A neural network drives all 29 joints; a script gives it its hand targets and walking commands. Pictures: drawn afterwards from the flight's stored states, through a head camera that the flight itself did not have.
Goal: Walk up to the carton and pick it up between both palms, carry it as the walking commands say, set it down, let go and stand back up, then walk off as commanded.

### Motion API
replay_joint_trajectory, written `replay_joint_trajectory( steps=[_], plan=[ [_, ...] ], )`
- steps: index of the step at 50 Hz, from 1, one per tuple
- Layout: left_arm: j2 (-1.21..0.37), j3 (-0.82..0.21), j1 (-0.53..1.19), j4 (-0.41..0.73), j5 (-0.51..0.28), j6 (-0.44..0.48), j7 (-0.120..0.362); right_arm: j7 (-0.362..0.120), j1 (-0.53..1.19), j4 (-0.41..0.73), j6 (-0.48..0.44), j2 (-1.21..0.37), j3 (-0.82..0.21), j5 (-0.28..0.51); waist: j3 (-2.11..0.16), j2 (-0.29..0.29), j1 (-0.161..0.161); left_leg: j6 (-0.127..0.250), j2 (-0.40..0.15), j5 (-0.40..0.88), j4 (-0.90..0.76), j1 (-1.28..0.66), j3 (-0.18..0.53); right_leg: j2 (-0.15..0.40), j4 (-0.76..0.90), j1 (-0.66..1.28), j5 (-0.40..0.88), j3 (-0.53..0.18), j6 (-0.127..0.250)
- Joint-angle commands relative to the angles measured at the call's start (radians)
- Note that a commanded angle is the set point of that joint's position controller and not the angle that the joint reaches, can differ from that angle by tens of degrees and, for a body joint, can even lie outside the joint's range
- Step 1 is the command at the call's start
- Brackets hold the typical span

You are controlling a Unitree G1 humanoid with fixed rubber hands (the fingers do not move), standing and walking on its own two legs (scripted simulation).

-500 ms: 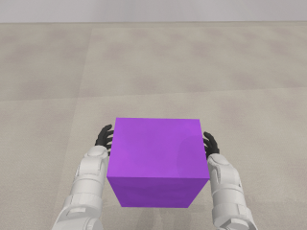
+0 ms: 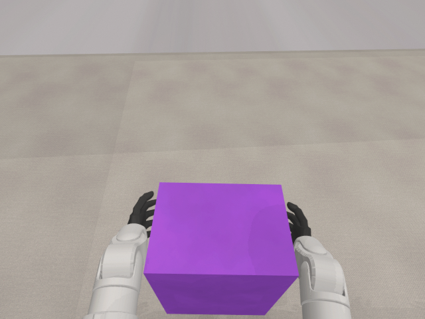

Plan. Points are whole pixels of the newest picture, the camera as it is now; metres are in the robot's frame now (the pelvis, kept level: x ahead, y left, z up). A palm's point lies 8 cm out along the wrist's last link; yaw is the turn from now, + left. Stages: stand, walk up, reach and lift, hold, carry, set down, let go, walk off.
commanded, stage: reach and lift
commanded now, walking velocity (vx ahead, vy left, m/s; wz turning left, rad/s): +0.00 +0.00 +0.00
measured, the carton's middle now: (217, 256) +0.25 -0.02 -0.03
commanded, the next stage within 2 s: hold in 1.22 s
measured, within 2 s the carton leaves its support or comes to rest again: neither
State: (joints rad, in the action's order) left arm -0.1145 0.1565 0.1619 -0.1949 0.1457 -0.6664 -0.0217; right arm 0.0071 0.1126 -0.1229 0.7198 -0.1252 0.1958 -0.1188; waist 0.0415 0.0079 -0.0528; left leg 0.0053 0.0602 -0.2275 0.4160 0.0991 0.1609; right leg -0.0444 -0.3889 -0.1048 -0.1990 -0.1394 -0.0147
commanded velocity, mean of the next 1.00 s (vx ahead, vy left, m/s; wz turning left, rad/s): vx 0.00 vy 0.00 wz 0.00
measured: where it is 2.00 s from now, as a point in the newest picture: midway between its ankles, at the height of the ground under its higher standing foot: outside the picture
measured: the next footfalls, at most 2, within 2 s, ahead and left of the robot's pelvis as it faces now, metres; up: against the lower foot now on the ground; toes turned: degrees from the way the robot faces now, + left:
none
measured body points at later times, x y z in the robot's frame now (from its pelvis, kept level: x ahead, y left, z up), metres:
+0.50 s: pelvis -0.03 +0.00 -0.01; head -0.05 +0.00 +0.44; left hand +0.29 +0.16 +0.03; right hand +0.28 -0.15 +0.02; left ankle +0.00 +0.12 -0.74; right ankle +0.01 -0.13 -0.74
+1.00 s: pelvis -0.01 -0.01 +0.00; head -0.03 -0.01 +0.45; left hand +0.27 +0.16 +0.02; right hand +0.27 -0.15 +0.02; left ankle +0.00 +0.12 -0.74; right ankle +0.01 -0.13 -0.74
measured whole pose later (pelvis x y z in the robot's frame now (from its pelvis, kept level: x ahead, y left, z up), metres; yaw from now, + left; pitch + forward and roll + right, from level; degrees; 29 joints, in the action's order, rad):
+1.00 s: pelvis -0.01 -0.01 +0.00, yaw +0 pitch -6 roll +0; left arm -0.11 0.17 0.13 -0.10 0.16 -0.74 0.00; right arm 0.01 0.12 -0.09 0.77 -0.13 0.16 -0.13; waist 0.05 0.01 0.01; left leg 0.00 0.05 -0.23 0.42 0.09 0.15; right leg -0.05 -0.40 -0.10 -0.20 -0.13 -0.01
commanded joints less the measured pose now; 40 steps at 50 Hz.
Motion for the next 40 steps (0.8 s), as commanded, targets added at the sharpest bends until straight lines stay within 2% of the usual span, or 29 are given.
replay_joint_trajectory(
  steps=[1, 2, 5, 6, 7, 10, 13, 14, 15, 16, 19, 20, 21, 23, 24, 25, 26, 27, 29, 30, 31, 32, 33, 34, 36, 37, 38, 39, 40],
  plan=[
    [-0.858, -0.596, 0.63, 0.133, -0.178, 0.019, 0.22, -0.183, 0.646, 0.125, -0.038, -0.889, -0.677, 0.172, -0.37, -0.011, 0.051, -0.021, 0.041, 0.197, -0.061, -0.016, -0.062, -0.041, 0.026, 0.148, 0.228, 0.056, -0.011],
    [-0.849, -0.586, 0.58, 0.092, -0.161, 0.007, 0.217, -0.18, 0.653, 0.139, -0.024, -0.848, -0.668, 0.168, -0.272, -0.027, 0.025, -0.017, 0.036, 0.207, -0.065, -0.014, -0.058, -0.043, 0.026, 0.1, 0.235, 0.062, -0.017],
    [-0.877, -0.591, 0.641, 0.099, -0.179, -0.007, 0.228, -0.19, 0.716, 0.127, -0.026, -0.888, -0.678, 0.186, -0.318, 0.034, 0.047, -0.021, 0.042, 0.173, -0.069, 0.012, -0.069, -0.045, 0.024, 0.132, 0.182, 0.066, -0.01],
    [-0.894, -0.617, 0.706, 0.141, -0.211, 0.01, 0.229, -0.196, 0.737, 0.115, -0.029, -0.93, -0.694, 0.193, -0.374, -0.028, 0.062, -0.017, 0.044, 0.175, -0.052, -0.017, -0.076, -0.043, 0.023, 0.131, 0.178, 0.057, -0.009],
    [-0.881, -0.583, 0.667, 0.084, -0.2, -0.004, 0.235, -0.192, 0.736, 0.118, -0.029, -0.914, -0.682, 0.183, -0.368, -0.06, 0.04, -0.014, 0.034, 0.186, -0.051, -0.032, -0.071, -0.048, 0.028, 0.128, 0.187, 0.068, -0.012],
    [-0.85, -0.543, 0.706, 0.052, -0.165, -0.004, 0.239, -0.193, 0.787, 0.068, -0.03, -0.917, -0.653, 0.164, -0.363, -0.023, 0.072, -0.009, 0.027, 0.062, -0.07, 0.017, -0.076, -0.044, 0.036, 0.148, 0.071, 0.058, -0.003],
    [-0.904, -0.587, 0.84, 0.064, -0.203, 0.001, 0.256, -0.198, 0.838, 0.042, -0.039, -0.902, -0.619, 0.147, -0.359, -0.021, 0.013, -0.011, 0.015, 0.005, -0.063, -0.012, -0.068, -0.044, 0.033, 0.092, -0.002, 0.067, 0.006],
    [-0.919, -0.546, 0.81, -0.02, -0.178, -0.009, 0.26, -0.202, 0.89, 0.029, -0.034, -0.902, -0.61, 0.147, -0.327, -0.003, 0.034, -0.004, 0.022, -0.067, -0.08, 0.024, -0.076, -0.036, 0.047, 0.084, -0.064, 0.072, 0.007],
    [-0.938, -0.574, 0.858, 0.013, -0.204, -0.001, 0.262, -0.2, 0.846, -0.012, -0.029, -0.922, -0.597, 0.148, -0.286, 0.013, -0.003, -0.008, 0.005, -0.06, -0.055, 0.02, -0.072, -0.035, 0.02, 0.046, -0.04, 0.065, 0.009],
    [-0.931, -0.574, 0.903, 0.032, -0.188, 0.003, 0.261, -0.202, 0.878, -0.027, -0.038, -0.956, -0.583, 0.152, -0.339, 0.06, 0.032, -0.013, 0.014, -0.065, -0.066, 0.03, -0.085, -0.036, 0.023, 0.081, -0.032, 0.064, 0.009],
    [-0.912, -0.55, 0.879, 0.007, -0.187, 0.007, 0.27, -0.208, 0.925, 0.008, -0.043, -0.959, -0.614, 0.158, -0.372, -0.021, 0.053, -0.006, 0.021, -0.022, -0.049, 0.021, -0.092, -0.038, 0.027, 0.108, -0.016, 0.062, 0.001],
    [-0.951, -0.554, 0.815, -0.002, -0.183, 0.004, 0.265, -0.212, 0.89, 0.022, -0.047, -0.961, -0.618, 0.177, -0.36, 0.022, 0.045, -0.008, 0.009, 0.04, -0.042, 0.012, -0.076, -0.034, 0.01, 0.091, 0.038, 0.065, 0.005],
    [-0.951, -0.56, 0.823, 0.018, -0.19, -0.001, 0.259, -0.213, 0.915, 0.025, -0.04, -0.955, -0.635, 0.184, -0.379, -0.007, 0.05, -0.013, 0.012, 0.073, -0.036, 0.015, -0.077, -0.037, 0.003, 0.123, 0.057, 0.066, 0.001],
    [-0.945, -0.553, 0.863, 0.035, -0.177, -0.016, 0.26, -0.217, 0.856, -0.031, -0.026, -0.927, -0.588, 0.158, -0.347, 0.083, 0.023, -0.026, 0.018, 0.022, -0.056, 0.016, -0.083, -0.037, 0.011, 0.101, 0.023, 0.071, 0.014],
    [-0.932, -0.513, 0.797, -0.01, -0.155, -0.024, 0.254, -0.216, 0.875, -0.03, -0.024, -0.946, -0.6, 0.166, -0.362, 0.031, 0.064, -0.015, 0.018, 0.045, -0.066, 0.063, -0.082, -0.039, 0.012, 0.162, 0.051, 0.07, 0.014],
    [-0.896, -0.532, 0.843, 0.038, -0.176, -0.01, 0.26, -0.221, 0.847, -0.039, -0.022, -0.937, -0.586, 0.148, -0.391, -0.004, 0.036, -0.016, 0.024, 0.063, -0.057, -0.001, -0.088, -0.043, 0.02, 0.125, 0.074, 0.07, 0.0],
    [-0.922, -0.56, 0.785, 0.05, -0.172, -0.012, 0.258, -0.216, 0.828, 0.001, -0.028, -0.962, -0.617, 0.173, -0.394, 0.051, 0.065, -0.019, 0.018, 0.107, -0.062, 0.006, -0.079, -0.044, 0.014, 0.138, 0.102, 0.065, 0.008],
    [-0.935, -0.54, 0.75, 0.017, -0.17, -0.014, 0.254, -0.218, 0.862, 0.02, -0.027, -0.946, -0.631, 0.181, -0.377, -0.008, 0.076, -0.013, 0.008, 0.144, -0.054, 0.021, -0.073, -0.042, 0.009, 0.157, 0.127, 0.059, 0.001],
    [-0.937, -0.575, 0.779, 0.087, -0.196, -0.024, 0.255, -0.217, 0.786, 0.012, -0.022, -0.96, -0.613, 0.172, -0.405, -0.002, 0.047, -0.019, 0.02, 0.202, -0.054, 0.005, -0.07, -0.049, 0.015, 0.177, 0.192, 0.065, 0.006],
    [-0.929, -0.561, 0.714, 0.056, -0.167, -0.036, 0.255, -0.214, 0.772, 0.027, -0.016, -0.925, -0.611, 0.169, -0.38, 0.052, 0.058, -0.028, 0.03, 0.215, -0.061, -0.004, -0.079, -0.048, 0.023, 0.157, 0.19, 0.064, 0.008],
    [-0.933, -0.587, 0.73, 0.105, -0.201, -0.023, 0.251, -0.215, 0.764, 0.058, -0.022, -0.924, -0.628, 0.175, -0.378, 0.008, 0.039, -0.027, 0.015, 0.257, -0.05, -0.033, -0.061, -0.049, 0.011, 0.141, 0.228, 0.065, 0.003],
    [-0.918, -0.583, 0.721, 0.117, -0.189, -0.021, 0.249, -0.212, 0.785, 0.077, -0.027, -0.94, -0.643, 0.182, -0.42, 0.012, 0.074, -0.026, 0.025, 0.269, -0.05, -0.037, -0.067, -0.05, 0.011, 0.175, 0.238, 0.064, -0.001],
    [-0.907, -0.583, 0.688, 0.091, -0.194, -0.027, 0.251, -0.209, 0.745, 0.087, -0.022, -0.914, -0.646, 0.175, -0.368, -0.012, 0.043, -0.022, 0.022, 0.251, -0.055, -0.044, -0.063, -0.047, 0.022, 0.143, 0.234, 0.066, -0.004],
    [-0.898, -0.579, 0.677, 0.109, -0.196, -0.031, 0.252, -0.202, 0.749, 0.104, -0.013, -0.932, -0.663, 0.184, -0.329, -0.034, 0.068, -0.018, 0.03, 0.239, -0.059, -0.002, -0.069, -0.047, 0.025, 0.167, 0.232, 0.059, -0.005],
    [-0.898, -0.599, 0.673, 0.144, -0.177, -0.036, 0.243, -0.204, 0.716, 0.092, -0.012, -0.896, -0.639, 0.172, -0.316, 0.029, 0.047, -0.031, 0.016, 0.206, -0.07, -0.01, -0.06, -0.049, 0.016, 0.141, 0.17, 0.068, 0.006],
    [-0.898, -0.598, 0.706, 0.136, -0.174, -0.033, 0.246, -0.204, 0.743, 0.101, -0.017, -0.869, -0.619, 0.157, -0.316, 0.01, 0.025, -0.032, 0.016, 0.166, -0.067, -0.033, -0.056, -0.05, 0.025, 0.111, 0.133, 0.063, 0.005],
    [-0.881, -0.587, 0.671, 0.129, -0.171, -0.039, 0.243, -0.198, 0.697, 0.093, -0.01, -0.887, -0.64, 0.169, -0.275, 0.05, 0.052, -0.027, 0.025, 0.15, -0.074, 0.011, -0.061, -0.044, 0.026, 0.121, 0.125, 0.059, 0.016],
    [-0.899, -0.616, 0.714, 0.167, -0.191, -0.032, 0.24, -0.198, 0.74, 0.125, -0.016, -0.891, -0.653, 0.174, -0.325, 0.009, 0.031, -0.032, 0.021, 0.151, -0.067, -0.012, -0.059, -0.052, 0.023, 0.129, 0.128, 0.064, 0.008],
    [-0.88, -0.616, 0.703, 0.172, -0.185, -0.031, 0.239, -0.203, 0.679, 0.083, -0.005, -0.89, -0.651, 0.181, -0.343, 0.051, 0.06, -0.033, 0.013, 0.196, -0.072, -0.006, -0.061, -0.049, 0.016, 0.15, 0.171, 0.059, 0.01]
  ],
)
